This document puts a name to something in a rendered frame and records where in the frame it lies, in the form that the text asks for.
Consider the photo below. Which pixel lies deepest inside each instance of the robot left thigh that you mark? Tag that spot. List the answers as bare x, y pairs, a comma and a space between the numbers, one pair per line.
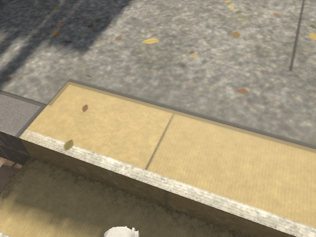
122, 231

